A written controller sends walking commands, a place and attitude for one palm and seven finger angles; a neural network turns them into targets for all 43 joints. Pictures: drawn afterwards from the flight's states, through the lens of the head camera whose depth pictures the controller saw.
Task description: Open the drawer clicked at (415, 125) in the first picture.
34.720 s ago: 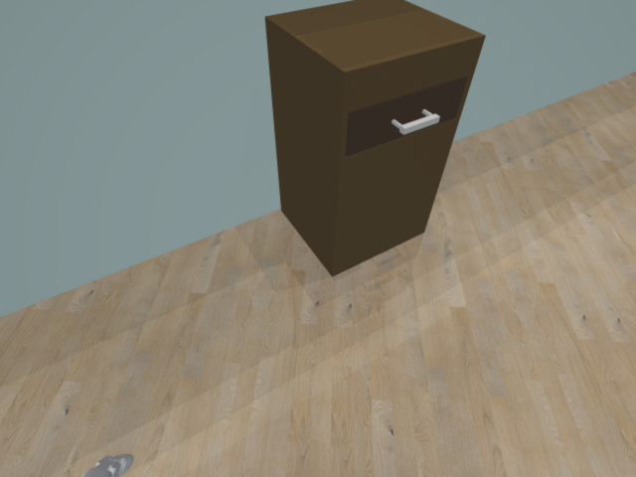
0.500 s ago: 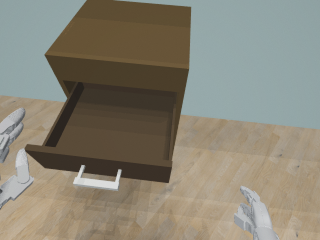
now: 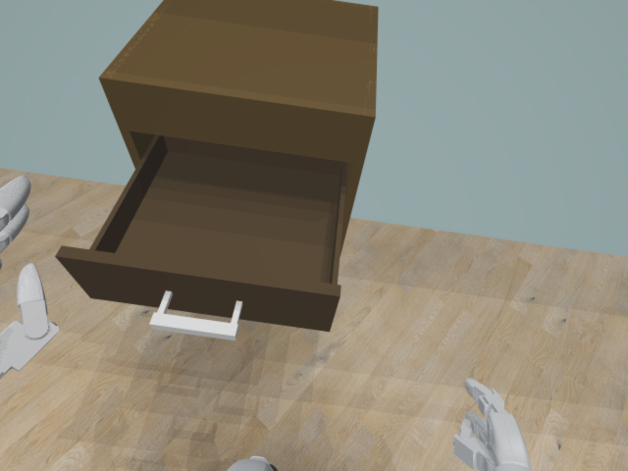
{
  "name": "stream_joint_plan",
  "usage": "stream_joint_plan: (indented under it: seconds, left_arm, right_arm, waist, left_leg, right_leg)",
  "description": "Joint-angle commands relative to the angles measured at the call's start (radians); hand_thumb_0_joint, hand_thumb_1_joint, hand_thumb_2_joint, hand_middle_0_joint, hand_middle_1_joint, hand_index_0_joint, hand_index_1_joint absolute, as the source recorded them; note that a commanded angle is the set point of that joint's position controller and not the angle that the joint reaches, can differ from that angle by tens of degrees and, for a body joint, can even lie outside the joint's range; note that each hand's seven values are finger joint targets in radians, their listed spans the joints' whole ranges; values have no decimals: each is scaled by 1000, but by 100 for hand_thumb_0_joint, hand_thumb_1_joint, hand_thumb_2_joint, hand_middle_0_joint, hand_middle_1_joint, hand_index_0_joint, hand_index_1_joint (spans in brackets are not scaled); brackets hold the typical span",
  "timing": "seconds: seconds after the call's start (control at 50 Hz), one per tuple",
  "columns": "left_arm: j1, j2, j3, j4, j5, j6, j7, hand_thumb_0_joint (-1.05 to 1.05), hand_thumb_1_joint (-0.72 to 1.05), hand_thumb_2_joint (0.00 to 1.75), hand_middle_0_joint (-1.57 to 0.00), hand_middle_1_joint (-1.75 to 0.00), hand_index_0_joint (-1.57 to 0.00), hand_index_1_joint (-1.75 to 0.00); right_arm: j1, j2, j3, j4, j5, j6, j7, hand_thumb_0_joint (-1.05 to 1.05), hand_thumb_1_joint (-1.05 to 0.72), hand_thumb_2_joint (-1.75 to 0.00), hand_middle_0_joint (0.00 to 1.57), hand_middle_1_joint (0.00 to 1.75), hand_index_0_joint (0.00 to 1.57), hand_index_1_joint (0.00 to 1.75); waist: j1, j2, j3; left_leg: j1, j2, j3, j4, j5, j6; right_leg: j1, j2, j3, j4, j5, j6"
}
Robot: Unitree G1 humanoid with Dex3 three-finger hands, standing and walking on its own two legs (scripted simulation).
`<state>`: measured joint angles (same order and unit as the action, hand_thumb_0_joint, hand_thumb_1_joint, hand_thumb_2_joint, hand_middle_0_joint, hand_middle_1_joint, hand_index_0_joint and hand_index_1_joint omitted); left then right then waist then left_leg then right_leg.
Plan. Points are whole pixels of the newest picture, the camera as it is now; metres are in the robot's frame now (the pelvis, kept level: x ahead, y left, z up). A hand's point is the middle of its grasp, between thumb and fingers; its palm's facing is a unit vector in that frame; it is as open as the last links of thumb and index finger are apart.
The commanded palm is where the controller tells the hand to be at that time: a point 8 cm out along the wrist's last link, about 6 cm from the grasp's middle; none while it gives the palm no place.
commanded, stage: step back with the hand held close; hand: left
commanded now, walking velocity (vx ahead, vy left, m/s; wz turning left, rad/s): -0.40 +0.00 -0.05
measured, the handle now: (199, 314) +0.35 +0.20 -0.12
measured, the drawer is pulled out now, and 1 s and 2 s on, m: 0.30 0.30 0.30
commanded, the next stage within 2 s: stop stepping back and stand still in 0.50 s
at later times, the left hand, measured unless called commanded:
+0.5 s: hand out of the picture +0.09 +0.18 +0.16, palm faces +0.27 -0.81 -0.52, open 7.4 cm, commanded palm +0.02 +0.22 +0.19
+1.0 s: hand out of the picture -0.05 +0.14 +0.15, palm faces +0.38 -0.82 -0.44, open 7.4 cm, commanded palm -0.12 +0.18 +0.19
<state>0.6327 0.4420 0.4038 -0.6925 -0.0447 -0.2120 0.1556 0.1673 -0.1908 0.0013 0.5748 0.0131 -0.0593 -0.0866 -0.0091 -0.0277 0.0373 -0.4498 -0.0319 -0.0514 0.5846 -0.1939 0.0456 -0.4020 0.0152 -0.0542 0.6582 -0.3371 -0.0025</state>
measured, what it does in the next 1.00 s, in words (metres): walks backwards: right foot, then left foot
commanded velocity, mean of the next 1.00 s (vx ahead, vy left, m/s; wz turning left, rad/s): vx -0.11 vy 0.05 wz -0.01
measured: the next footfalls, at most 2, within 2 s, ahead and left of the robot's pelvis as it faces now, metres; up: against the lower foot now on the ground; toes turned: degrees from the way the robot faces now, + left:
right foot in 0.18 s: -0.12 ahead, -0.14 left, +0.00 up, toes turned -4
left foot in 0.52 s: -0.10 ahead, +0.03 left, +0.00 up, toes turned +1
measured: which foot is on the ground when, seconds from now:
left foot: down 0.00-0.30, up 0.32-0.50, down 0.52-0.78, up 0.80-1.00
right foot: up 0.00-0.16, down 0.18-0.52, up 0.54-0.74, down 0.76-1.00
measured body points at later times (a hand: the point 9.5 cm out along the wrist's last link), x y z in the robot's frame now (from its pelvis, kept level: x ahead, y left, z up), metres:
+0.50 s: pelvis -0.11 -0.06 +0.01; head -0.05 -0.04 +0.46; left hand +0.07 +0.22 +0.19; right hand +0.09 -0.30 -0.07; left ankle -0.14 +0.03 -0.72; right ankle -0.15 -0.14 -0.73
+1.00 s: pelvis -0.23 -0.10 +0.01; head -0.23 -0.09 +0.46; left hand -0.08 +0.18 +0.17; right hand -0.09 -0.36 -0.08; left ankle -0.27 +0.01 -0.72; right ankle -0.20 -0.21 -0.73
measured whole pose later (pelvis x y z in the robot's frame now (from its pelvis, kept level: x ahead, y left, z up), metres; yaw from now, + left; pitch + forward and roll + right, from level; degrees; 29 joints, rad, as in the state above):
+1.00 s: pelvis -0.23 -0.10 +0.01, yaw +3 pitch +3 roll +0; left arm 0.68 0.35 0.35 -0.56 -0.04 -0.16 0.15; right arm 0.26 -0.24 -0.01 0.64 0.02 -0.05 -0.07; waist -0.04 -0.03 -0.05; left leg -0.28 0.01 0.05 0.61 -0.39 0.04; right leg -0.32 -0.04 -0.12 0.50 -0.22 -0.02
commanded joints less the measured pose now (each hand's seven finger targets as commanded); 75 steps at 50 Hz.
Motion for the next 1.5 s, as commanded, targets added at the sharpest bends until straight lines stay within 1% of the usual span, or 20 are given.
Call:
stream_joint_plan:
  seconds: [0.0, 0.2, 0.24, 0.26, 0.3, 0.4, 0.44, 0.5, 0.52, 0.68, 0.74, 0.78, 0.92, 1.06, 1.12, 1.16, 1.22, 1.36, 1.38, 1.48]
  left_arm:
    - [51, 118, 104, -220, -4, -71, 8, 0, 90, 90, -20, -30, -20, -30]
    - [58, 145, 132, -263, -33, -70, -45, 0, 90, 90, -20, -30, -20, -30]
    - [82, 181, 173, -288, -38, -81, -55, 0, 90, 90, -20, -30, -20, -30]
    - [89, 203, 192, -270, -39, -76, -55, 0, 90, 90, -20, -30, -20, -30]
    - [148, 171, 181, -181, -45, -72, -42, 0, 90, 90, -20, -30, -20, -30]
    - [83, 95, 119, -24, -3, -43, -21, 0, 90, 90, -20, -30, -20, -30]
    - [31, 90, 86, -78, 1, -39, -10, 0, 90, 90, -20, -30, -20, -30]
    - [-12, 101, 42, -236, 6, -42, 5, 0, 90, 90, -20, -30, -20, -30]
    - [22, 87, 40, -254, 8, -55, 2, 0, 90, 90, -20, -30, -20, -30]
    - [182, 126, 129, -363, -14, 14, 28, 0, 90, 90, -20, -30, -20, -30]
    - [160, 141, 156, -220, -24, -5, 24, 0, 90, 90, -20, -30, -20, -30]
    - [82, 121, 141, -110, -37, 6, 17, 0, 90, 90, -20, -30, -20, -30]
    - [41, 62, 40, -16, 18, -8, 9, 0, 90, 90, -20, -30, -20, -30]
    - [38, 182, 103, -325, 34, -48, 28, 0, 90, 90, -20, -30, -20, -30]
    - [71, 127, 91, -202, 22, -36, 29, 0, 90, 90, -20, -30, -20, -30]
    - [33, 111, 86, -102, 12, -41, 23, 0, 90, 90, -20, -30, -20, -30]
    - [5, 81, 69, 13, 1, -35, 14, 0, 90, 90, -20, -30, -20, -30]
    - [-54, 95, 49, -120, 18, -43, 15, 0, 90, 90, -20, -30, -20, -30]
    - [-219, -137, -299, 724, 118, 136, -114, 0, 90, 90, -20, -30, -20, -30]
    - [-288, -171, -331, 877, 84, 215, -132, 0, 90, 90, -20, -30, -20, -30]
  right_arm:
    - [-96, -136, -63, -157, -11, -92, 8, 0, -90, -90, 20, 30, 20, 30]
    - [-132, -149, -52, -127, -10, -91, 54, 0, -90, -90, 20, 30, 20, 30]
    - [-156, -141, -50, -160, 0, -68, 58, 0, -90, -90, 20, 30, 20, 30]
    - [-153, -133, -64, -168, 29, -59, 53, 0, -90, -90, 20, 30, 20, 30]
    - [-194, -122, -66, -190, 64, -49, 31, 0, -90, -90, 20, 30, 20, 30]
    - [-265, -55, 8, -159, 1, -3, -29, 0, -90, -90, 20, 30, 20, 30]
    - [-202, -89, -10, -136, 1, 11, -32, 0, -90, -90, 20, 30, 20, 30]
    - [-123, -123, -73, -140, 13, -8, -1, 0, -90, -90, 20, 30, 20, 30]
    - [-73, -132, -88, -132, 22, -41, 20, 0, -90, -90, 20, 30, 20, 30]
    - [-106, -122, -54, -170, 21, -83, 37, 0, -90, -90, 20, 30, 20, 30]
    - [-114, -116, -46, -169, 23, -64, 28, 0, -90, -90, 20, 30, 20, 30]
    - [-81, -125, -57, -138, 22, -46, 22, 0, -90, -90, 20, 30, 20, 30]
    - [-95, -119, -43, -122, 7, -57, 7, 0, -90, -90, 20, 30, 20, 30]
    - [-32, -130, -46, -136, -2, -129, 12, 0, -90, -90, 20, 30, 20, 30]
    - [-37, -146, -41, -121, 7, -134, 14, 0, -90, -90, 20, 30, 20, 30]
    - [-35, -151, -55, -116, 11, -126, 14, 0, -90, -90, 20, 30, 20, 30]
    - [-6, -142, -67, -101, 15, -91, 19, 0, -90, -90, 20, 30, 20, 30]
    - [-82, -132, -29, -130, 1, -80, 16, 0, -90, -90, 20, 30, 20, 30]
    - [-12, -254, -87, 152, -36, -108, 110, 0, -90, -90, 20, 30, 20, 30]
    - [84, -173, -52, 97, -61, -17, 78, 0, -90, -90, 20, 30, 20, 30]
  waist:
    - [25, 168, -230]
    - [46, 192, -366]
    - [54, 82, -410]
    - [46, -138, -426]
    - [44, -237, -271]
    - [-15, -56, -67]
    - [-39, -50, -117]
    - [-4, 170, -250]
    - [-6, 168, -274]
    - [3, 236, -263]
    - [-18, 6, -140]
    - [-29, -171, -76]
    - [-21, -140, -59]
    - [4, 321, -132]
    - [6, 156, -71]
    - [-17, -53, -60]
    - [-28, -175, -32]
    - [-7, 189, -32]
    - [-76, 256, 93]
    - [-21, -53, -145]
  left_leg:
    - [78, 284, -248, -210, 342, 88]
    - [400, 252, -150, -71, 664, 69]
    - [353, 178, -50, 47, 528, 21]
    - [281, 74, 46, 177, 230, -25]
    - [-40, -65, 43, 613, -344, -46]
    - [-109, -6, 61, 165, -322, -63]
    - [34, 8, 69, -197, -18, -69]
    - [471, 373, -194, -151, 955, 66]
    - [503, 411, -172, -157, 921, 112]
    - [269, 213, -35, -135, 341, 36]
    - [30, 88, 30, -12, -240, -30]
    - [77, 26, 35, 272, -226, -53]
    - [164, 43, 101, 25, -221, -2]
    - [255, 250, -132, -314, -42, 85]
    - [102, 186, -38, -183, 28, 56]
    - [19, 80, 39, -44, -107, 7]
    - [64, 37, 88, 125, -237, -10]
    - [149, 246, -169, -360, -215, 56]
    - [66, 235, -211, -233, 82, 69]
    - [399, 266, -175, -78, 821, 131]
  right_leg:
    - [140, -12, 69, 84, -102, -13]
    - [170, 2, 44, -225, 94, 0]
    - [268, -56, 55, -346, 405, 7]
    - [290, -155, 103, -365, 648, -1]
    - [230, -363, 205, -316, 932, -95]
    - [315, -204, 67, -166, 1134, -94]
    - [361, -157, 62, -110, 1008, -49]
    - [-26, -56, 85, 101, -59, 15]
    - [-66, -34, 117, 218, -187, 9]
    - [171, -21, -10, -112, 4, 18]
    - [277, -149, 93, -366, 46, -19]
    - [14, -347, 324, -515, -252, -115]
    - [-10, -277, 150, -450, -270, -88]
    - [64, -57, -39, 19, -88, 5]
    - [254, -56, -15, -183, 85, -2]
    - [296, -159, 186, -281, 131, -53]
    - [138, -297, 352, -464, -254, -124]
    - [122, -53, 23, -98, -16, 2]
    - [-77, -48, -18, 147, 12, 0]
    - [-85, -30, 69, 126, -146, 2]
